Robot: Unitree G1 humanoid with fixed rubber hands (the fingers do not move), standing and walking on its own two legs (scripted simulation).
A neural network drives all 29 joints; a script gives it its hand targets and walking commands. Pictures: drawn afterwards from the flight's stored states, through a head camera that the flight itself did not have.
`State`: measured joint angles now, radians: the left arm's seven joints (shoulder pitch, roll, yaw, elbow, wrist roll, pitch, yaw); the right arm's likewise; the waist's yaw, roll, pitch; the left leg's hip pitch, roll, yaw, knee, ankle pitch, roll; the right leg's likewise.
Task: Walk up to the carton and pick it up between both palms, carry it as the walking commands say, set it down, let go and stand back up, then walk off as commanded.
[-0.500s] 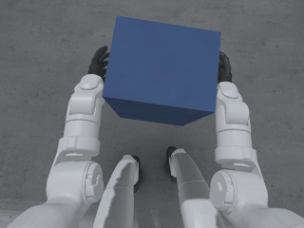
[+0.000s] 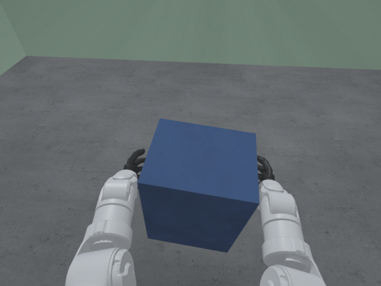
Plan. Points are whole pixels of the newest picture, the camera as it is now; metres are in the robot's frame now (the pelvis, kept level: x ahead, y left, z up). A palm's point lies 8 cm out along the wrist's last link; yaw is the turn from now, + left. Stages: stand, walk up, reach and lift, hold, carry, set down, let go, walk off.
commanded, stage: reach and lift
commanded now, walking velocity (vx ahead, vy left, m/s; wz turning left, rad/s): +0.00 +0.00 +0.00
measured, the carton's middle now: (196, 191) +0.33 -0.02 -0.01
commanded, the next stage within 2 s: hold in 1.84 s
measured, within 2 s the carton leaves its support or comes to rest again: neither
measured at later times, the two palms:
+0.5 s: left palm (118, 189) +0.32 +0.16 +0.03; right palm (253, 183) +0.31 -0.15 +0.04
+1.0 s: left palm (116, 195) +0.31 +0.16 +0.03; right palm (253, 186) +0.31 -0.15 +0.04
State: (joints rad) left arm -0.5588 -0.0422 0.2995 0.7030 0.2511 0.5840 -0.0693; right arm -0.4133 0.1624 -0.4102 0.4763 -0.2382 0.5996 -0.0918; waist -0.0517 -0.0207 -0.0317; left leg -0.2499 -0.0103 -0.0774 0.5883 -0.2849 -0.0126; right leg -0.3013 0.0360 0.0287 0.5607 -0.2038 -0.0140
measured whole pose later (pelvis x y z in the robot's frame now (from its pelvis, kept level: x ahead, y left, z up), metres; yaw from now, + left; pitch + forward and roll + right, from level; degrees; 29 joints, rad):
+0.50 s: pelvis +0.04 +0.01 +0.02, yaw +0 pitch -5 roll -1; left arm -0.23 -0.11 0.17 0.27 0.17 0.71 -0.02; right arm -0.18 0.14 -0.24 0.16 -0.16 0.73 -0.07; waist 0.01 0.01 0.05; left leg -0.06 -0.01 -0.07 0.40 -0.25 -0.01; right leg -0.11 0.03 0.04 0.37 -0.17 0.00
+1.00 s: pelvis +0.01 +0.01 +0.01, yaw -2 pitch -7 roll +0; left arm -0.33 -0.09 0.20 0.29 0.18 0.72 -0.01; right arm -0.31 0.13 -0.27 0.26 -0.18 0.69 -0.04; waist 0.05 -0.02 0.13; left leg -0.10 -0.01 -0.04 0.49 -0.26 -0.01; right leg -0.18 0.03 0.07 0.48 -0.18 -0.01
